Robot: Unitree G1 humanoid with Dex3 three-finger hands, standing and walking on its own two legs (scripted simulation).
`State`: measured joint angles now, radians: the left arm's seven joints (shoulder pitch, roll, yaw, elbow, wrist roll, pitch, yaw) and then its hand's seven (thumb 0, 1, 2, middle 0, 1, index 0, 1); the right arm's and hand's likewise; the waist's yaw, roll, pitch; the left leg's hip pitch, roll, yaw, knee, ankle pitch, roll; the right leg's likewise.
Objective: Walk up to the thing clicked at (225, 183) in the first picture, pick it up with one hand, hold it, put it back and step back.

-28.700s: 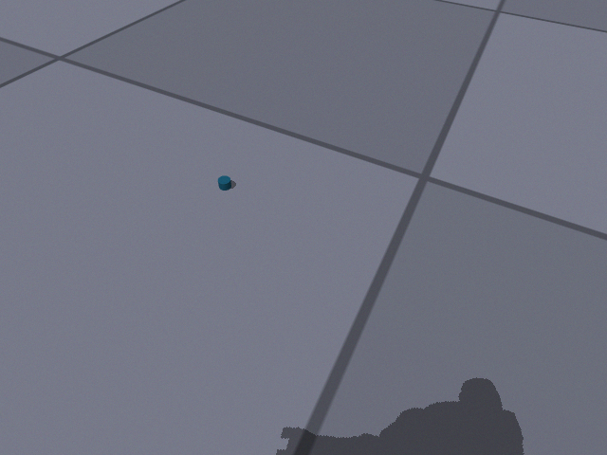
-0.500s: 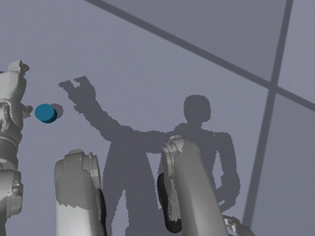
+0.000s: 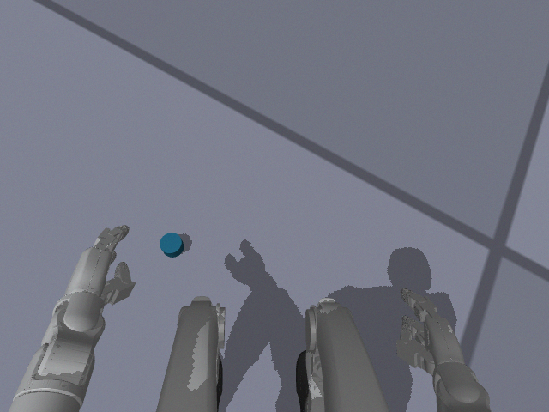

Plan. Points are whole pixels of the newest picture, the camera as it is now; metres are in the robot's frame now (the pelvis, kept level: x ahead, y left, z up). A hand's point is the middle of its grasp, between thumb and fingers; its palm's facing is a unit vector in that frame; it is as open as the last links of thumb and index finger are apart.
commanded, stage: home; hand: left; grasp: from above
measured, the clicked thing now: (172, 245) +0.49 +0.26 -0.52
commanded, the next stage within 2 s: none
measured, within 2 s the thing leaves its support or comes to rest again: neither
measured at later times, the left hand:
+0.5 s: hand (74, 306) +0.24 +0.19 +0.11, palm faces +0.10 -0.97 -0.21, open 7.4 cm
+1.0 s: hand (58, 330) +0.22 +0.19 +0.13, palm faces +0.11 -0.97 -0.20, open 7.4 cm
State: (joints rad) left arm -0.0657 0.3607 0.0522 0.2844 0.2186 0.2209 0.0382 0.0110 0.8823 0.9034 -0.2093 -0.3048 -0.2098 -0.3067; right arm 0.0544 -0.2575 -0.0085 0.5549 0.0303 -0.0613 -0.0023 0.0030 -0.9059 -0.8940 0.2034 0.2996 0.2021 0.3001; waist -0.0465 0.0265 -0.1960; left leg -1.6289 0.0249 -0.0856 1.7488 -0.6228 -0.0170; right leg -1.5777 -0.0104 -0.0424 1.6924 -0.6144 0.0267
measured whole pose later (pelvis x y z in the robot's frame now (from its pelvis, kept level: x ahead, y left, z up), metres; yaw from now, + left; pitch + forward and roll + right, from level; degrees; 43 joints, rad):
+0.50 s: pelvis +0.06 +0.00 +0.16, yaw +2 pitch +14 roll -3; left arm 0.45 0.23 0.05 -0.10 -0.06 0.45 0.06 0.01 0.91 0.90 -0.20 -0.30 -0.20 -0.30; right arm 0.32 -0.22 0.04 0.53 0.03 -0.18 -0.18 0.01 -0.90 -0.89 0.21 0.30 0.20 0.30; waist -0.07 0.04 -0.19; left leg -0.82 0.04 -0.06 1.08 -0.50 -0.01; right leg -0.76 0.00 -0.05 1.00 -0.48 0.02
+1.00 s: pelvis +0.07 +0.00 +0.18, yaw +3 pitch +10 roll -3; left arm 0.50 0.22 0.04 -0.14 -0.04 0.45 0.01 0.01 0.91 0.90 -0.20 -0.30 -0.20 -0.30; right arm 0.28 -0.22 0.04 0.54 0.00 -0.25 -0.18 0.01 -0.90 -0.89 0.21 0.30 0.21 0.30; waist -0.03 0.04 -0.16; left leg -0.70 0.03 -0.07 1.01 -0.48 -0.01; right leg -0.64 -0.01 -0.06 0.93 -0.46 0.02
